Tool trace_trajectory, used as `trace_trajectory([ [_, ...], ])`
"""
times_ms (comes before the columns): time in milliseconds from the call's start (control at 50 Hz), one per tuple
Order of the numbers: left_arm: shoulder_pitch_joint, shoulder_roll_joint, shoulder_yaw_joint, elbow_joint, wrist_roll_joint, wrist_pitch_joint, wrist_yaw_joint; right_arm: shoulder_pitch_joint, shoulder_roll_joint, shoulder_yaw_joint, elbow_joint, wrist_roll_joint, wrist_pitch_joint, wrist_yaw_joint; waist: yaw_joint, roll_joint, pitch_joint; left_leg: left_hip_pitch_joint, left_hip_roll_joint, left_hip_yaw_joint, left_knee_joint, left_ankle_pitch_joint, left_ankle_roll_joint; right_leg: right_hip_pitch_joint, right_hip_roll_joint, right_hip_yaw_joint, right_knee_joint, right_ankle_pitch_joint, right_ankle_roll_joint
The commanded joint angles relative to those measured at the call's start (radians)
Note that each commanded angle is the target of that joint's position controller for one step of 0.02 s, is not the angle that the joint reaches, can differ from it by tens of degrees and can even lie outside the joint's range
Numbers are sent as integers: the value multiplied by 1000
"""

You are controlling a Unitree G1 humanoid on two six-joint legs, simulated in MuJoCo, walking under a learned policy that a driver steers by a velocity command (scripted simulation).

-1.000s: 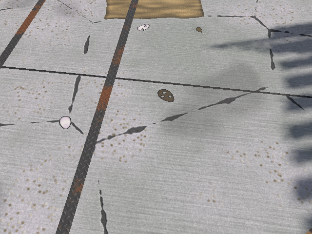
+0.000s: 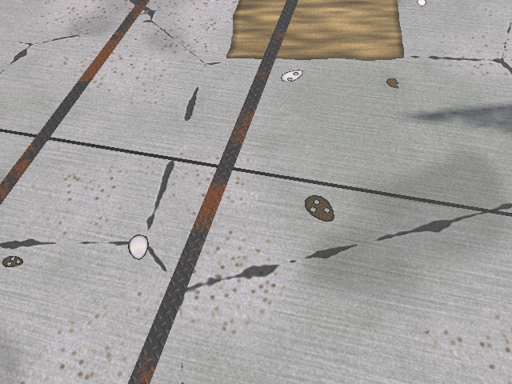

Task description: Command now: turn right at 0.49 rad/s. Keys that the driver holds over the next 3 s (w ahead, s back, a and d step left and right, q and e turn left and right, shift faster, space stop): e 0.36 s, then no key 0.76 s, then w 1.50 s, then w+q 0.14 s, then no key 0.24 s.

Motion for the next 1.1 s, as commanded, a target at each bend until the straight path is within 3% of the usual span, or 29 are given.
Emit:
trace_trajectory([
  [20, 18, 190, 43, -77, -4, -37, 16, -58, -102, -27, -82, 3, -21, -11, 13, -112, -129, -286, -24, -91, 254, 4, 3, 291, -316, 430, -266, 568, -205],
  [40, -19, 166, 34, -86, -23, -32, 27, -54, -116, -33, -75, -4, -19, -19, 2, -114, -113, -287, -13, -99, 220, 71, -1, 274, -291, 403, -268, 543, -171],
  [60, -27, 155, 28, -90, -28, -24, 36, -41, -112, -35, -70, -3, -19, -19, -11, -131, -118, -239, -22, -94, 216, 118, -8, 239, -260, 375, -274, 544, -157],
  [180, 4, 166, 34, -113, -26, -3, 61, -42, -69, -22, -70, 4, -35, -7, 1, -148, -130, -202, -61, -94, -1, 228, -39, 264, -213, 383, -284, 418, -152],
  [260, -12, 178, 42, -135, -23, 8, 61, -57, -75, -20, -74, 8, -47, 7, 11, -180, -101, -115, -75, -103, -146, 229, -42, 187, -196, 443, -293, 270, -155],
  [360, -37, 180, 47, -161, -27, 19, 49, -38, -91, -25, -76, 16, -73, 28, 13, -196, -116, -8, -101, -106, -290, 193, -19, 182, -188, 541, -247, 360, -154],
  [420, -71, 155, 37, -174, -38, 29, 53, 41, -88, -26, -52, 15, -86, 46, -32, -190, -144, 150, -93, -72, -537, 357, 15, 177, -152, 527, -174, 425, -106],
  [440, -49, 132, 29, -172, -37, 30, 56, 52, -106, -30, -49, 5, -87, 47, -29, -161, -148, 241, -40, -105, -607, 475, 41, 128, -115, 503, -141, 321, -62],
  [460, 2, 84, 14, -171, -18, 26, 54, 44, -162, -36, -68, -14, -83, 43, 7, 13, -170, 336, 140, -282, -635, 624, 112, 35, -25, 393, 16, 57, -3],
  [480, 16, 97, 19, -190, -23, 16, 53, 31, -207, -41, -66, -42, -74, 42, 40, 218, -111, 325, 288, -469, -643, 818, 286, -138, 121, 239, 168, -299, 55],
  [500, 20, 169, 40, -178, -10, 6, 53, 27, -165, -33, -76, -35, -77, 42, 11, 183, -120, 280, 355, -531, -654, 767, 379, -165, 66, 227, 383, -352, 104],
  [520, 15, 201, 55, -157, -21, 6, 51, 5, -136, -23, -82, -22, -77, 38, 8, 115, -101, 267, 297, -451, -645, 704, 353, -174, 53, 233, 481, -288, 121],
  [540, 23, 178, 54, -135, -22, 15, 53, -21, -120, -17, -82, -9, -74, 36, 20, 79, -87, 263, 229, -367, -631, 640, 300, -181, 47, 231, 511, -232, 139],
  [560, 23, 154, 49, -129, -20, 24, 56, -33, -103, -9, -81, 4, -73, 35, 15, 80, -75, 268, 197, -323, -623, 635, 275, -193, 45, 232, 520, -191, 154],
  [600, 15, 92, 28, -128, -23, 28, 51, -25, -86, 2, -69, 2, -65, 35, 10, 91, -75, 257, 144, -237, -616, 686, 262, -143, 37, 192, 434, -145, 171],
  [660, -36, 31, -1, -145, -20, 21, 43, -6, -96, 1, -57, -3, -50, 35, -23, 149, -104, 280, 116, -189, -594, 702, 257, -24, -18, 97, 155, -148, 176],
  [700, -38, 49, 3, -140, -28, 18, 40, 31, -123, -3, -46, 1, -41, 38, -44, 162, -112, 294, 132, -217, -579, 698, 269, 39, -16, 67, 5, -98, 168],
  [740, 18, 53, 6, -107, -23, 15, 37, 32, -110, 8, -36, 15, -40, 41, -7, 133, -101, 253, 115, -208, -554, 670, 235, 167, -7, 46, -264, 125, 135],
  [760, 19, 78, 8, -109, -11, 14, 40, 72, -97, 15, -23, 13, -51, 45, -15, 100, -107, 203, 104, -204, -553, 620, 184, 255, -38, 98, -303, 227, 107],
  [780, 36, 134, 15, -119, -2, 15, 48, 84, -77, 25, -23, -10, -66, 52, -32, -7, -139, 140, 61, -151, -493, 529, 121, 344, -143, 203, -260, 442, 71],
  [800, 6, 142, 16, -96, 5, 14, 45, 115, -33, 35, -22, -17, -77, 55, -88, -193, -144, 183, -16, -59, -515, 347, 63, 239, -169, 221, -210, 352, 6],
  [820, -26, 76, 2, -116, 4, 9, 35, 58, -67, 33, -15, -27, -77, 54, -44, -156, -113, 225, -22, -51, -500, 343, 25, 174, -146, 220, -231, 220, -11],
  [840, -21, 52, -6, -107, 11, 2, 32, 27, -77, 28, -12, -21, -75, 53, -32, -133, -84, 223, -27, -47, -496, 363, 18, 148, -129, 212, -240, 153, 6],
  [900, 1, 65, -8, -91, 5, -18, 36, 34, -68, 28, 2, -10, -61, 41, -30, -127, -32, 218, -21, -55, -491, 418, 28, 107, -108, 197, -237, 162, 33],
  [1100, 27, 40, -20, -56, -1, -30, 40, 68, -70, 24, 91, -2, -53, 27, -27, -64, -29, 245, -16, -57, -498, 456, 10, 115, -88, 182, -225, 205, 31],
])
Next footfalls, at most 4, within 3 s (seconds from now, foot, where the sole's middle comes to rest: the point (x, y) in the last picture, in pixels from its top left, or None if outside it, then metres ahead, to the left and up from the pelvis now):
0.46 left None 0.10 0.13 -0.76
0.76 right None -0.01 -0.11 -0.76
1.84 right None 0.40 -0.23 -0.76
2.36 left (319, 274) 0.76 -0.09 -0.76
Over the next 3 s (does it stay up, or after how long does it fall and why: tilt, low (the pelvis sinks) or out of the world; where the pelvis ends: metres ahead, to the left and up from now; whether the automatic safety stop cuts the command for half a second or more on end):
stays up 0.86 -0.26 0.00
